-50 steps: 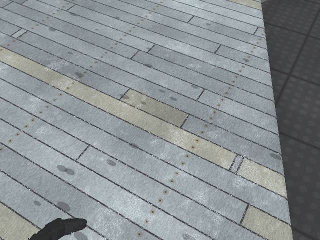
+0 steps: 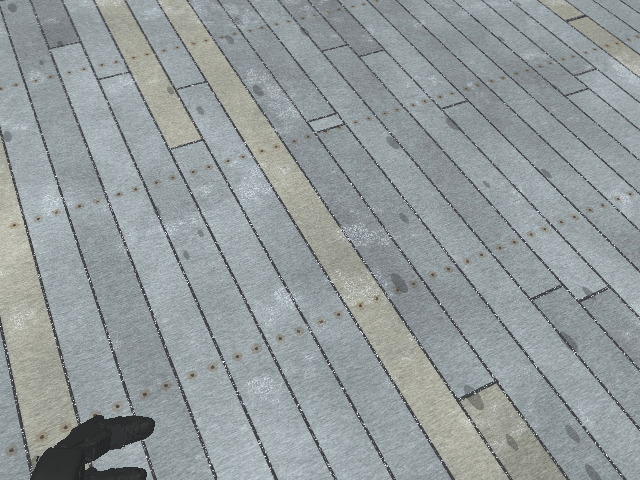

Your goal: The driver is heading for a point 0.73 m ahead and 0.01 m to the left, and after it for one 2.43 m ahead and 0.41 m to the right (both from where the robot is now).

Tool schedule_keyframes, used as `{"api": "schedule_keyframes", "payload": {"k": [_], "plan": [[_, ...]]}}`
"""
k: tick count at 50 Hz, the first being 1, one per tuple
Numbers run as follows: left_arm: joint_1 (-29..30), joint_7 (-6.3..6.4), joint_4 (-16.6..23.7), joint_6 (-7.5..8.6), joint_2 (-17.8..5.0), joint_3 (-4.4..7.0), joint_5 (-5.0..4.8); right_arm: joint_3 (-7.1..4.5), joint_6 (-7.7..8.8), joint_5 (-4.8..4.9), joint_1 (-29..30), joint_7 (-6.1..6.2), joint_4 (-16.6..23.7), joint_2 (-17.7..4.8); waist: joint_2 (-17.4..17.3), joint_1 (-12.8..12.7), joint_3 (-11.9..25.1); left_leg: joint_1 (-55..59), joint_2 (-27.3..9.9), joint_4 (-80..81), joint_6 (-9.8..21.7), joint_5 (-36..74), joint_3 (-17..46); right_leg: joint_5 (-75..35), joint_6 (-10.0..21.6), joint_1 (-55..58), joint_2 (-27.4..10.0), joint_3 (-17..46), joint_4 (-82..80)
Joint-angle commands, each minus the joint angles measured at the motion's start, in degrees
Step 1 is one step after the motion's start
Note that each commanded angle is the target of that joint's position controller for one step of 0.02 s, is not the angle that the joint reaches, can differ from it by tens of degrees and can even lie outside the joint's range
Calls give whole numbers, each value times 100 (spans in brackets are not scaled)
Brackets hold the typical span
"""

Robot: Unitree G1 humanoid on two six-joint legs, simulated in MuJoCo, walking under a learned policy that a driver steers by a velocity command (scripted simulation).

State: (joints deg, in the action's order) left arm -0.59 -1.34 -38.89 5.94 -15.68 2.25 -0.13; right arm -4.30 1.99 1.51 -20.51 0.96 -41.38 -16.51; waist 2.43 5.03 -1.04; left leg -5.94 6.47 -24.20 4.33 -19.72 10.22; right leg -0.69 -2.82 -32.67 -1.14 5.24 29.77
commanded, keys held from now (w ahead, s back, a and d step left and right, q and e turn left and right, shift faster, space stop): w+q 0.34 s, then w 0.26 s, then w+e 0.40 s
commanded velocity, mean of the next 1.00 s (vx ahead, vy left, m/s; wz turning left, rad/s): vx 0.50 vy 0.00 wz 0.21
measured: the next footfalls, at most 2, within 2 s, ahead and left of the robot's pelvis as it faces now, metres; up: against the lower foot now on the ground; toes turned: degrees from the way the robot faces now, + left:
right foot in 0.06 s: +0.21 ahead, -0.14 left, +0.00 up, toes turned +6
left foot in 0.56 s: +0.42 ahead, +0.20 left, +0.00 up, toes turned +19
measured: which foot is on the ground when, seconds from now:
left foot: down 0.00-0.08, up 0.10-0.54, down 0.56-1.00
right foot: up 0.00-0.04, down 0.06-0.56, up 0.58-1.00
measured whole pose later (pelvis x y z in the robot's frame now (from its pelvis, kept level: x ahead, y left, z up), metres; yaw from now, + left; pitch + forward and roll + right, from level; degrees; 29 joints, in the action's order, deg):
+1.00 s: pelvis +0.52 +0.12 +0.00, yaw +9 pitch +1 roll +2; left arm -7.8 -2.6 -44.4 2.6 -15.3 2.6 -1.0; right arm -3.6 4.7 -0.3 -18.2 0.4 -46.2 -15.1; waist 2.7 3.4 -0.8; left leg 4.5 2.9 -11.6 1.9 -17.8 -10.3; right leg -3.8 0.6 -38.5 -4.6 1.0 38.4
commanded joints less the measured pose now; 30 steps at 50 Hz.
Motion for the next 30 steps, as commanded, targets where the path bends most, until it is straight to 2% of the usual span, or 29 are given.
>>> {"api": "schedule_keyframes", "payload": {"k": [1,2,3,4,5,6,7,8,9,11,13,15,18,21,24,25,26,27,28,29,30], "plan": [[144,-24,437,170,-745,272,-41,-250,2,-1,25,47,295,-884,-989,-311,172,-132,-1429,33,657,1688,1414,463,228,829,148,-102,-265],[-345,6,319,199,-837,347,-23,-212,-7,-10,126,38,339,-774,-992,-587,382,-226,-1222,-396,520,1996,1332,397,385,1547,162,-212,-532],[-1065,48,243,230,-1060,435,77,-106,13,-55,191,10,435,-489,-751,-940,1031,-677,-920,-1551,314,1870,1022,451,711,2865,-425,257,-405],[-1866,93,158,200,-1528,550,190,10,48,-39,-346,18,563,-121,445,-927,1961,-2331,-176,-3497,-123,180,246,1016,1447,4999,-1757,2197,-476],[-2094,32,-18,133,-1422,547,63,32,90,74,-685,22,622,-331,1671,-822,2142,-3692,-194,-4700,-274,-1509,32,2439,1934,5510,-2434,4178,-1063],[-1798,54,99,93,-896,414,-5,-99,68,108,-324,21,521,-850,840,-940,1324,-4084,-559,-5207,-338,-1029,130,3147,1705,4862,-2224,3614,-1251],[-1530,88,136,33,-692,348,17,-137,30,34,198,13,603,-969,379,-967,738,-4051,-760,-5235,-368,-547,-115,2741,1458,4108,-1964,2660,-1290],[-1291,95,117,-1,-597,299,53,-144,14,-34,457,-1,682,-889,169,-849,331,-3880,-920,-5010,-382,-219,-196,2073,1362,3394,-1702,2006,-1436],[-1150,103,82,-4,-487,260,78,-160,-5,-49,534,-32,719,-796,239,-719,121,-3689,-1088,-4757,-377,-2,-204,1602,1287,2957,-1489,1509,-1576],[-1088,105,-5,34,-470,262,65,-115,-67,15,419,-82,717,-522,430,-584,33,-3359,-1221,-4483,-390,164,-360,1086,1271,2512,-1309,845,-1850],[-1147,105,-130,78,-619,316,42,-70,-108,-8,593,-86,809,-382,322,-581,-46,-3494,-1288,-4122,-461,355,-424,581,1387,2459,-1364,425,-2031],[-1213,112,-236,81,-779,369,54,-41,-107,-37,783,-101,868,-341,204,-612,-27,-3642,-1341,-3654,-521,768,-436,146,1445,2635,-1431,82,-2089],[-1251,127,-346,34,-882,384,30,14,-42,-31,1182,-195,904,-257,119,-753,-67,-3428,-1297,-2621,-481,1643,-618,-195,1310,2750,-1276,-552,-2093],[-1562,112,-532,-26,-1012,395,-55,91,30,-28,1741,-293,1035,-120,56,-948,-216,-3024,-1131,-1681,-365,1931,-889,-142,1249,2829,-1275,-849,-2130],[-1775,88,-715,-110,-1187,440,-171,66,50,-26,2039,-355,1187,-244,106,-916,-360,-2923,-1008,-1143,-162,1439,-1007,-519,1208,3319,-1532,-858,-1975],[-1787,95,-768,-144,-1256,454,-204,32,53,-50,1998,-362,1206,-325,152,-820,-315,-2728,-906,-1000,-63,1187,-1102,-1153,1166,3475,-1586,-903,-1758],[-1763,110,-803,-176,-1329,463,-225,-31,53,-83,1758,-358,1167,-444,246,-614,-113,-2249,-735,-845,53,1009,-1244,-2137,1090,3569,-1564,-1011,-1330],[-1704,129,-834,-215,-1325,441,-235,-149,50,-103,1067,-340,975,-627,222,-177,309,-1194,-519,-519,210,1259,-1418,-2942,945,3422,-1407,-1263,-467],[-1789,161,-832,-216,-1139,352,-169,-316,26,-94,174,-277,695,-949,121,219,836,297,-459,-553,352,1493,-1314,-2749,743,2701,-1151,-1473,711],[-1915,156,-607,-167,-656,171,55,-445,-17,-129,-628,-162,574,-1510,-927,350,1618,2258,-1817,-638,873,1555,689,-204,414,857,-677,-1603,2821],[-2331,99,-579,-36,-353,33,25,-392,29,-104,-537,-189,628,-1688,-1723,-38,2448,2948,-2866,246,1673,848,3265,3569,255,-430,136,-624,4249]]}}
Over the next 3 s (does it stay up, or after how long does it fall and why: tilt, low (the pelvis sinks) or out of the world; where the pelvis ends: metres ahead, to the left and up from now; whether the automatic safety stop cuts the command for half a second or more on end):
stays up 0.86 -0.03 0.01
